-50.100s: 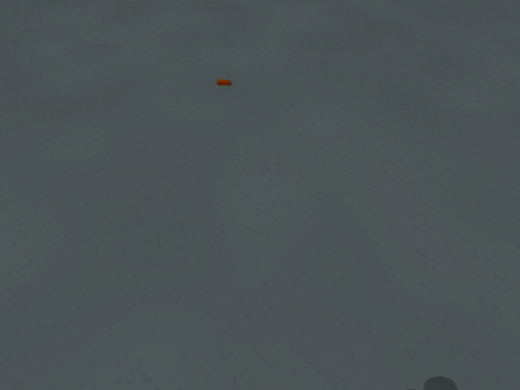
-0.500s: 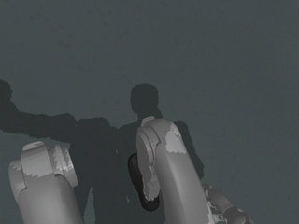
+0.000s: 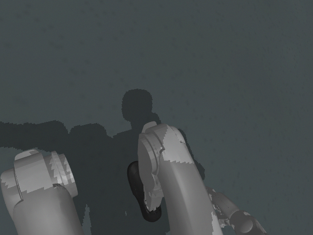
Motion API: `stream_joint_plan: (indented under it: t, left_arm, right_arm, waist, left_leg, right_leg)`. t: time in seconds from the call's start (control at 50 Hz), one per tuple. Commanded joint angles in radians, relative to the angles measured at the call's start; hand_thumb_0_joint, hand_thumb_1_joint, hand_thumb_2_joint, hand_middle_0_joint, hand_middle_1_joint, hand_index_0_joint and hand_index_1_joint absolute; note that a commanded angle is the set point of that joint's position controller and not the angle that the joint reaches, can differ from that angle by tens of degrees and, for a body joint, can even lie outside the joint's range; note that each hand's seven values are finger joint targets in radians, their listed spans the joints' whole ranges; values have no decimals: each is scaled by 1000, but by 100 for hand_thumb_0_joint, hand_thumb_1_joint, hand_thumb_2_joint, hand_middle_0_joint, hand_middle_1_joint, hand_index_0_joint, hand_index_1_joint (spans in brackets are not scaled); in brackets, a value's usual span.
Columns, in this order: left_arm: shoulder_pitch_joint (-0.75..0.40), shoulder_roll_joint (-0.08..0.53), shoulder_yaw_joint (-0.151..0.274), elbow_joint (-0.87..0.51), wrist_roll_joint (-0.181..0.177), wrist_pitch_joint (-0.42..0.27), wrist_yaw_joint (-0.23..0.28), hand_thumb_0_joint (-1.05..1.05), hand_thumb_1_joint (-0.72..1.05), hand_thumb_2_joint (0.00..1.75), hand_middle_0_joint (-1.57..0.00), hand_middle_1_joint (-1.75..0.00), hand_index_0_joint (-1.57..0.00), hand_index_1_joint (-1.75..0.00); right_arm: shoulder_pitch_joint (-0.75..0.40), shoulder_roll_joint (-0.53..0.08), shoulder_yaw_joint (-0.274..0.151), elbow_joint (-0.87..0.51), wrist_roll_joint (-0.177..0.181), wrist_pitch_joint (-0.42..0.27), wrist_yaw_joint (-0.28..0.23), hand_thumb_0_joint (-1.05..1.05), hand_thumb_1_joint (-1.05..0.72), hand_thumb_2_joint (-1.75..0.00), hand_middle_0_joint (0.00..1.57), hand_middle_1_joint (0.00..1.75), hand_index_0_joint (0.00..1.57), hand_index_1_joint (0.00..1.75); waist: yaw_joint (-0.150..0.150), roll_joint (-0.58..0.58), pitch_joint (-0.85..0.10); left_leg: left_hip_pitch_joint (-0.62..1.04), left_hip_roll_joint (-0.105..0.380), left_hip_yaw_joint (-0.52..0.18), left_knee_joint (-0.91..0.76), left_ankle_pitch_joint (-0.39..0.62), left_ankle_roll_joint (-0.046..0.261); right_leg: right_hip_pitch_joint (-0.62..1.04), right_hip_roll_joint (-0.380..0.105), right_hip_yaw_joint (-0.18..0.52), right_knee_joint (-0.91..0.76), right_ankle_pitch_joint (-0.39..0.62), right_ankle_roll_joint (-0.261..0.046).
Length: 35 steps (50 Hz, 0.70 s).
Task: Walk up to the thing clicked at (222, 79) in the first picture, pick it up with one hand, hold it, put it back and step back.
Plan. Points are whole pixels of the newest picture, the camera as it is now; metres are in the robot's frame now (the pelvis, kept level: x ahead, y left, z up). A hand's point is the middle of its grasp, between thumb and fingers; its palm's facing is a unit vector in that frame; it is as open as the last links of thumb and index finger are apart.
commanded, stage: rest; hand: left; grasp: from above
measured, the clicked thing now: out of the picture +0.41 +0.38 -0.27
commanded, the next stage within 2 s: open in 0.32 s
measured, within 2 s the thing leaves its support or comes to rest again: rests again in 0.02 s
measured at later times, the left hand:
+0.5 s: hand out of the picture +0.40 +0.37 -0.23, palm faces -0.45 -0.15 -0.88, open 6.6 cm
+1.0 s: hand out of the picture +0.40 +0.37 -0.24, palm faces -0.44 -0.14 -0.89, open 10.8 cm
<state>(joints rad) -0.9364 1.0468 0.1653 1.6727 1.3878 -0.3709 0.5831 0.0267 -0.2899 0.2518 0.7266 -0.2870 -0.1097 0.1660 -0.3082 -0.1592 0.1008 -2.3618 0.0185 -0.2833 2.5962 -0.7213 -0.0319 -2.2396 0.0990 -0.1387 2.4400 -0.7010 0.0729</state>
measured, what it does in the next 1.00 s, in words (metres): stands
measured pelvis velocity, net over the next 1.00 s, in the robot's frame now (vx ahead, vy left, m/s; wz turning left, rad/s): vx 0.00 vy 0.00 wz -0.02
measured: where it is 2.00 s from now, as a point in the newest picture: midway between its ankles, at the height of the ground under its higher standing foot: (109, 220)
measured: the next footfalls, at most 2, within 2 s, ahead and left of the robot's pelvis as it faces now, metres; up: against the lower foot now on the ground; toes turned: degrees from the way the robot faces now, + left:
none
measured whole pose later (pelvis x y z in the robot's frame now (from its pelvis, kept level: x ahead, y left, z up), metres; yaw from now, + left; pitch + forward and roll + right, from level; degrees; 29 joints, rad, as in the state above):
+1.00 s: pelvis +0.00 +0.00 +0.00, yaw -1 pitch +25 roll -14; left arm -0.93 1.08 0.15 1.68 1.36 -0.37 0.60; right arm 0.01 -0.32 0.30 0.70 -0.30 -0.15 0.19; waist -0.32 -0.17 0.14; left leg -2.35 0.02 -0.30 2.60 -0.72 -0.02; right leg -2.22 0.10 -0.16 2.43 -0.69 0.08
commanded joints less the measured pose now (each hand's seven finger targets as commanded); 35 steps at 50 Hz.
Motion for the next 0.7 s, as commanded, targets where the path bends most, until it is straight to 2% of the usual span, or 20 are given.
stream_joint_plan:
  t: [0.0, 0.04, 0.08, 0.1, 0.18, 0.2, 0.22, 0.24, 0.26, 0.3, 0.32, 0.34, 0.38, 0.4, 0.44, 0.48, 0.5, 0.52, 0.58, 0.68]
  left_arm:
    - [-232, 268, 15, -121, -26, 3, 52, 0, 90, 16, -120, -19, -124, -15]
    - [-224, 256, 1, -114, -16, 9, 54, 0, 88, 15, -119, -17, -123, -14]
    - [-228, 267, 5, -103, -14, 12, 60, 0, 87, 17, -119, -19, -122, -16]
    - [-226, 262, 1, -107, -15, 17, 61, 0, 86, 17, -118, -18, -121, -15]
    - [-227, 288, 24, -112, -27, 20, 70, 0, 84, 17, -118, -17, -121, -14]
    - [-220, 266, 11, -92, -35, 22, 68, 0, 83, 18, -117, -16, -120, -14]
    - [-219, 288, 17, -98, -29, 23, 63, 0, 82, 18, -116, -18, -119, -15]
    - [-226, 257, -13, -89, -31, 24, 56, 0, 82, 18, -116, -20, -118, -17]
    - [-236, 258, -10, -90, -39, 25, 53, 0, 82, 16, -115, -19, -119, -16]
    - [-215, 299, 17, -88, -41, 26, 54, 0, 79, 18, -114, -18, -117, -16]
    - [-198, 321, 31, -91, -32, 24, 55, 0, 79, 21, -115, -19, -117, -17]
    - [-219, 289, -1, -79, -33, 24, 48, 0, 79, 20, -114, -18, -117, -16]
    - [-218, 292, 6, -93, -37, 20, 47, 0, 78, 20, -114, -20, -116, -17]
    - [-210, 306, 18, -74, -42, 18, 48, 0, 76, 19, -112, -19, -114, -16]
    - [-218, 283, -6, -86, -48, 17, 39, 0, 60, 17, -96, -24, -98, -21]
    - [-205, 316, 19, -80, -52, 10, 43, 0, 44, 22, -84, -28, -87, -25]
    - [-203, 310, 7, -89, -43, 8, 41, 0, 37, 24, -80, -32, -83, -28]
    - [-196, 325, 25, -85, -48, 6, 43, 0, 33, 28, -77, -33, -80, -31]
    - [-208, 310, 8, -100, -45, 1, 40, 0, 25, 35, -71, -41, -73, -38]
    - [-195, 321, 13, -105, -47, -3, 45, 0, 12, 46, -62, -46, -63, -45]
  right_arm:
    - [141, -326, -86, -4, -3, -9, -6, 0, -90, -90, 20, 30, 20, 30]
    - [141, -328, -86, -2, -7, -13, -1, 0, -90, -90, 20, 30, 20, 30]
    - [133, -333, -82, -18, -9, -20, 5, 0, -90, -90, 20, 30, 20, 30]
    - [137, -331, -80, -13, -9, -23, 8, 0, -91, -90, 20, 30, 20, 30]
    - [139, -341, -72, -19, -11, -31, 14, 0, -91, -90, 20, 30, 20, 30]
    - [138, -340, -75, -17, -8, -34, 16, 0, -91, -90, 20, 30, 20, 30]
    - [125, -340, -75, -22, -7, -39, 16, 0, -91, -90, 20, 30, 20, 30]
    - [130, -337, -73, -16, -7, -41, 17, 0, -91, -90, 20, 30, 20, 30]
    - [136, -341, -71, -20, -9, -42, 19, 0, -91, -90, 20, 30, 20, 30]
    - [123, -349, -69, -33, -6, -42, 16, 0, -91, -90, 20, 30, 20, 30]
    - [134, -354, -66, -29, -6, -37, 14, 0, -91, -90, 20, 30, 20, 30]
    - [137, -353, -67, -42, -4, -39, 17, 0, -91, -90, 20, 30, 20, 30]
    - [136, -355, -63, -36, -12, -40, 18, 0, -91, -90, 20, 30, 20, 30]
    - [128, -345, -59, -37, -5, -39, 15, 0, -91, -90, 20, 30, 20, 30]
    - [132, -359, -63, -50, -5, -44, 16, 0, -90, -90, 20, 30, 20, 30]
    - [126, -353, -54, -41, -5, -41, 13, 0, -90, -90, 20, 30, 20, 30]
    - [134, -360, -55, -52, -7, -41, 13, 0, -90, -90, 20, 30, 20, 30]
    - [130, -349, -50, -44, -3, -40, 12, 0, -90, -90, 20, 30, 20, 30]
    - [132, -359, -51, -51, -9, -43, 13, 0, -90, -90, 20, 30, 20, 30]
    - [127, -357, -45, -48, -10, -45, 11, 0, -90, -90, 20, 30, 20, 30]
  waist:
    - [-1, 553, -604]
    - [-10, 569, -612]
    - [-22, 561, -608]
    - [-17, 557, -604]
    - [-20, 561, -606]
    - [-23, 544, -589]
    - [-19, 554, -590]
    - [-27, 562, -578]
    - [-36, 564, -571]
    - [-17, 548, -586]
    - [-17, 553, -598]
    - [-33, 554, -572]
    - [-34, 546, -579]
    - [-26, 530, -581]
    - [-38, 527, -569]
    - [-26, 525, -572]
    - [-31, 537, -566]
    - [-18, 527, -570]
    - [-33, 551, -570]
    - [-29, 524, -569]
  left_leg:
    - [519, 23, 134, -291, 201, 31]
    - [556, 25, 130, -286, 235, 27]
    - [543, 26, 128, -274, 253, 29]
    - [539, 26, 133, -269, 253, 32]
    - [536, 29, 128, -273, 273, 32]
    - [524, 28, 125, -273, 260, 30]
    - [526, 29, 129, -266, 246, 31]
    - [523, 30, 129, -273, 230, 29]
    - [521, 30, 123, -275, 229, 30]
    - [514, 30, 124, -273, 234, 32]
    - [527, 31, 121, -279, 250, 31]
    - [512, 29, 124, -271, 245, 31]
    - [514, 31, 122, -273, 243, 33]
    - [500, 33, 121, -268, 226, 35]
    - [506, 31, 122, -261, 236, 36]
    - [497, 33, 118, -266, 224, 36]
    - [505, 31, 122, -270, 228, 35]
    - [497, 35, 119, -272, 222, 34]
    - [522, 34, 119, -269, 237, 32]
    - [501, 36, 120, -254, 232, 37]
  right_leg:
    - [268, 24, -137, -197, 237, -95]
    - [267, 22, -140, -184, 264, -93]
    - [284, 21, -142, -177, 289, -91]
    - [292, 23, -137, -185, 293, -89]
    - [308, 23, -139, -191, 309, -88]
    - [294, 21, -143, -186, 295, -89]
    - [285, 22, -140, -183, 285, -90]
    - [280, 24, -138, -189, 268, -91]
    - [282, 23, -145, -189, 270, -90]
    - [294, 24, -141, -195, 275, -90]
    - [314, 25, -142, -193, 286, -91]
    - [298, 20, -141, -186, 284, -89]
    - [313, 24, -143, -195, 284, -88]
    - [313, 25, -137, -200, 271, -89]
    - [307, 22, -141, -200, 279, -85]
    - [313, 25, -141, -200, 269, -87]
    - [315, 24, -142, -201, 273, -86]
    - [321, 27, -139, -205, 265, -88]
    - [317, 24, -145, -192, 277, -87]
    - [323, 27, -139, -203, 280, -84]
